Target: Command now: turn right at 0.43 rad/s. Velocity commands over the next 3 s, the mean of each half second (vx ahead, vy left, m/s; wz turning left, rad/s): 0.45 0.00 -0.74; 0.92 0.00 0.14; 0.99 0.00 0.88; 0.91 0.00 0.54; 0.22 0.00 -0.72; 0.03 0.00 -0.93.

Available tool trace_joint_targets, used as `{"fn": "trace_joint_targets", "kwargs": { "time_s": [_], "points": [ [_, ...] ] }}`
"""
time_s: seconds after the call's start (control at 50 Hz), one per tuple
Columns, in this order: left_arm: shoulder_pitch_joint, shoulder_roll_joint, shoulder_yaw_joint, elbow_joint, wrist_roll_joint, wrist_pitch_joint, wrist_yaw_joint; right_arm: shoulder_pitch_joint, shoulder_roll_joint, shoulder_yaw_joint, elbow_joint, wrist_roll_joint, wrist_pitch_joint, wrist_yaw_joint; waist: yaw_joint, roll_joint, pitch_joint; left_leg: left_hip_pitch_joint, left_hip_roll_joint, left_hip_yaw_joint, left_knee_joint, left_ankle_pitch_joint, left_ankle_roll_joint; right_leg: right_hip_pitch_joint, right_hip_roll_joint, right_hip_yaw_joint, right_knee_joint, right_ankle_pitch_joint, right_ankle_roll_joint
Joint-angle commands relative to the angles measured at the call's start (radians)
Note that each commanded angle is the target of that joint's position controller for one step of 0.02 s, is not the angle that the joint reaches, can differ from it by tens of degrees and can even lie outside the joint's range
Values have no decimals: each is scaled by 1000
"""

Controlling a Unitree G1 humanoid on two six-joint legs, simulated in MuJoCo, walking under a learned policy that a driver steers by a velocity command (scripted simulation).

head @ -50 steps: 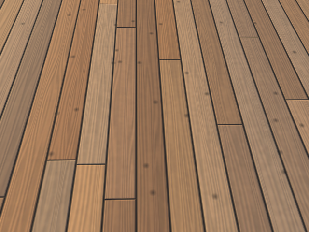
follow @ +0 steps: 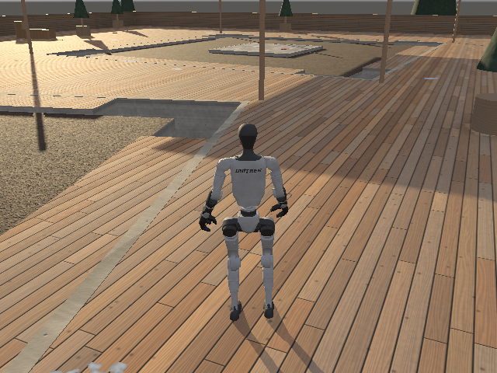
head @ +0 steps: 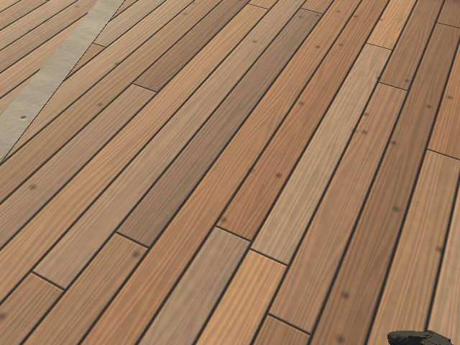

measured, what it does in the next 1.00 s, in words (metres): walks ahead, turning right: right foot, then left foot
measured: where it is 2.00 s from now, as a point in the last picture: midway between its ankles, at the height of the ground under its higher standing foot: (326, 148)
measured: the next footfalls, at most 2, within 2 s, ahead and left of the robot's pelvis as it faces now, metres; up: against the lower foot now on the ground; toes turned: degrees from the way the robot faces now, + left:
right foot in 0.02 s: +0.04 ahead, -0.13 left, +0.00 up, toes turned -2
left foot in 0.34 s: +0.13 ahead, +0.12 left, +0.00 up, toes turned -21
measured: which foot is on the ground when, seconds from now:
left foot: down 0.00-0.04, up 0.06-0.32, down 0.34-0.74, up 0.76-1.00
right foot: up 0.00-0.00, down 0.02-0.34, up 0.36-0.72, down 0.74-1.00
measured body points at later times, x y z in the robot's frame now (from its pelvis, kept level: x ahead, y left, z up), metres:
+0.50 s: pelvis +0.11 -0.01 +0.01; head +0.13 +0.00 +0.46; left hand +0.40 +0.16 -0.07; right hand +0.06 -0.31 -0.09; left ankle +0.09 +0.13 -0.73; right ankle +0.07 -0.13 -0.64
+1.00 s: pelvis +0.42 -0.24 +0.00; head +0.43 -0.25 +0.45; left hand +0.53 +0.03 -0.12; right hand +0.42 -0.53 -0.12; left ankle +0.53 -0.13 -0.64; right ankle +0.30 -0.28 -0.73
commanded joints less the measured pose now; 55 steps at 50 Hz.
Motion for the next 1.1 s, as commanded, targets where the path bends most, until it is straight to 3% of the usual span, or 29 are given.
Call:
{"fn": "trace_joint_targets", "kwargs": {
  "time_s": [0.02,0.06,0.08,0.1,0.14,0.2,0.24,0.3,0.32,0.34,0.36,0.38,0.4,0.42,0.48,0.56,0.66,0.7,0.72,0.74,0.76,0.78,0.8,0.82,0.84,0.88,0.92,1.02,1.1],
  "points": [
    [-58,141,32,-110,-1,-31,-7,61,-221,-84,-22,23,2,-22,-54,96,-29,115,277,-172,-61,358,112,-30,2,9,-146,189,-52],
    [-9,239,64,-106,-7,-34,1,30,-176,-83,-69,-11,-10,-32,-81,-165,-69,-28,56,31,193,147,-26,67,-151,326,-206,570,-202],
    [40,245,68,-110,4,-34,4,-61,-155,-78,-91,-14,-16,-32,-15,-242,-54,-205,-52,40,335,-131,-77,161,-242,524,-293,610,-324],
    [144,223,67,-81,14,-45,9,-84,-142,-77,-111,-1,-24,-23,26,-230,-124,-335,-47,-38,510,-390,-76,284,-279,612,-355,337,-380],
    [129,193,61,-81,-16,-63,12,-53,-133,-79,-100,43,-48,17,-8,-122,-86,-434,43,-101,491,-277,-44,296,-230,609,-419,-357,-312],
    [77,193,58,-109,-17,-42,32,-121,-117,-80,-102,40,-98,45,-4,-145,-26,-314,23,-43,243,-171,-70,192,-147,538,-465,-343,-266],
    [43,199,61,-135,-18,-36,37,-82,-96,-79,-78,43,-124,54,-27,-156,-41,-151,-8,-20,100,-148,-81,101,-88,476,-438,-266,-250],
    [-47,166,48,-188,-25,-23,33,25,-122,-99,-34,65,-137,44,-99,-150,-40,112,-2,6,-148,81,-97,-70,-31,452,-367,-211,-208],
    [-82,218,79,-168,71,-7,-8,152,-149,-86,18,-16,-94,21,-139,-106,-57,284,-5,46,-174,29,-91,-188,72,353,-237,-231,-168],
    [-124,139,65,-207,64,-13,-16,292,-220,-104,36,-29,-84,1,-208,42,-83,509,150,-87,-194,-86,-64,-423,141,271,-27,-291,-115],
    [-148,14,21,-276,39,-23,-22,326,-352,-120,14,-45,-80,-9,-210,303,-103,532,481,-556,-373,-499,11,-618,203,161,253,-318,-88],
    [-149,52,16,-287,48,-21,-27,233,-343,-123,7,-57,-77,-11,-147,195,-38,396,562,-695,-398,-574,85,-672,58,150,405,-161,-89],
    [-157,91,25,-268,55,-19,-39,196,-268,-100,0,-44,-81,-4,-120,99,2,338,514,-596,-372,-525,82,-664,24,140,466,-74,-91],
    [-129,103,29,-245,62,-19,-56,189,-225,-84,5,-31,-86,0,-100,87,9,305,445,-447,-363,-422,54,-633,11,131,485,-23,-83],
    [-114,110,28,-219,66,-1,-98,249,-205,-69,49,-20,-106,1,-97,146,29,265,341,-184,-395,-193,21,-601,-7,76,592,75,-64],
    [-235,75,3,-250,69,-5,-103,382,-164,-54,122,-29,-136,18,-123,95,107,256,337,-75,-428,-46,43,-641,23,126,513,152,-75],
    [-382,67,-29,-285,71,-32,-116,423,-206,-55,207,-6,-124,17,-119,119,170,207,331,35,-541,355,80,-357,35,-95,81,132,-128],
    [-294,63,-29,-256,74,-39,-92,439,-255,-59,248,1,-117,16,-63,156,87,245,333,78,-354,981,78,-116,110,-139,24,24,-167],
    [-126,95,-12,-214,71,-45,-71,439,-289,-65,264,1,-114,14,29,175,-20,224,345,79,-147,1215,76,97,149,-122,12,-21,-180],
    [111,136,11,-144,73,-55,-50,385,-309,-68,259,12,-113,12,170,171,-133,75,310,96,128,1111,58,408,112,-53,-78,57,-186],
    [258,244,42,-105,96,-60,-22,380,-212,-47,217,8,-119,22,198,34,-291,-190,216,77,503,472,52,708,-147,241,-108,-252,-179],
    [273,324,51,-117,103,-72,-10,409,-91,-27,156,31,-124,34,127,-206,-432,-419,86,-46,807,-213,53,791,-403,682,-296,-589,-168],
    [231,272,45,-101,93,-71,-3,297,-186,-54,148,37,-118,31,136,-75,-322,-475,95,-115,868,-69,67,614,-389,728,-408,-548,-138],
    [158,199,24,-77,86,-75,-4,278,-170,-56,140,36,-112,33,67,-50,-141,-495,146,-84,827,36,65,466,-345,539,-398,-384,-136],
    [101,146,13,-68,79,-83,-10,299,-135,-46,166,28,-105,41,16,-43,-59,-458,182,-60,779,81,50,349,-296,404,-420,-213,-141],
    [64,80,-4,-52,61,-96,-6,368,-88,-42,215,6,-70,56,-51,-85,-10,-392,213,-43,753,98,23,225,-225,206,-472,-94,-123],
    [87,44,-11,-14,43,-117,-11,302,-67,-43,197,5,-43,68,-66,-79,52,-454,228,-30,754,118,17,207,-214,93,-514,47,-111],
    [134,6,-21,52,45,-146,-12,72,-51,-26,105,9,-34,90,-72,-84,148,-534,191,80,583,318,34,202,-130,-202,-561,510,-71],
    [147,93,-13,74,46,-140,20,-18,-71,-9,62,9,-39,110,-96,-35,133,-360,92,228,270,380,97,305,-133,-310,-518,1061,-34]
  ]
}}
